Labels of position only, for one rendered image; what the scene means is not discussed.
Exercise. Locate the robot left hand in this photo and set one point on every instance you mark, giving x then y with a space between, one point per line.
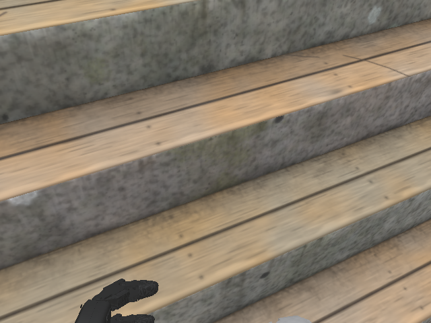
115 296

